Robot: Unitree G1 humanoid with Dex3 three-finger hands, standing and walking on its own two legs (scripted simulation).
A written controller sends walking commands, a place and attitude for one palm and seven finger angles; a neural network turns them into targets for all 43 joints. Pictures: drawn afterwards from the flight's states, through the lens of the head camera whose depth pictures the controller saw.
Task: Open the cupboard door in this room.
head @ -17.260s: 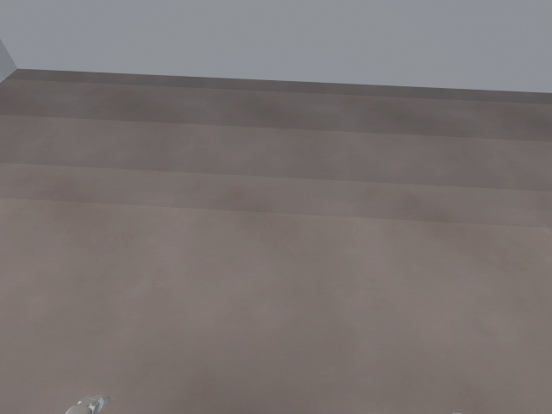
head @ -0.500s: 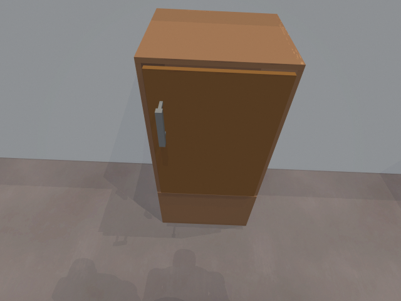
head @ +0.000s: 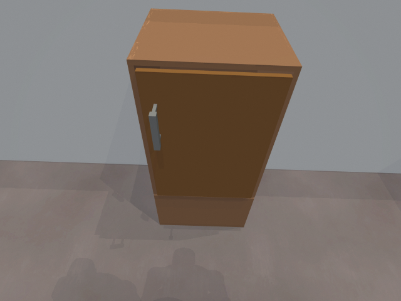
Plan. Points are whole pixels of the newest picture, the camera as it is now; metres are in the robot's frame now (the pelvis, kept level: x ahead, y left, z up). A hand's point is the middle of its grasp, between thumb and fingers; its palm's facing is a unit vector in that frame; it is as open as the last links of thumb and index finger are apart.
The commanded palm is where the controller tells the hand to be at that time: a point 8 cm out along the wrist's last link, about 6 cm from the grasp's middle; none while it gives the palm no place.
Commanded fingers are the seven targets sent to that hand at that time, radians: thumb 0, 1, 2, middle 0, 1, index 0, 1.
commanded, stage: shuffle to correct the standing spot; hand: left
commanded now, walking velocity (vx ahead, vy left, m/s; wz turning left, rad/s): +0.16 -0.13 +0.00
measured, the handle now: (156, 127) +0.59 +0.17 -0.02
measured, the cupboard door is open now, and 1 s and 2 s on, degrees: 0 0 0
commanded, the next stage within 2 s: come to a stop and stand still in 0.08 s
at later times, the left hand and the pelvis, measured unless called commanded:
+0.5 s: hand out of the picture +0.03 +0.12 -0.18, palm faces +0.07 -0.99 -0.14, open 7.3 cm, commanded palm none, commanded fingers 0.00 0.90 0.90 -0.20 -0.30 -0.20 -0.30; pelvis +0.06 -0.03 -0.01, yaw +1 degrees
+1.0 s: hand out of the picture +0.06 +0.21 -0.16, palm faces -0.01 -0.96 -0.27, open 7.3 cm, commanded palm none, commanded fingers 0.00 0.90 0.90 -0.20 -0.30 -0.20 -0.30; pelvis +0.00 +0.01 +0.00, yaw +0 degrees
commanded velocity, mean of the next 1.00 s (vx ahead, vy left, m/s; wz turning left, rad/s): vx -0.02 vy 0.00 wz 0.00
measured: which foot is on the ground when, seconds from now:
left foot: down 0.00-1.00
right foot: down 0.00-1.00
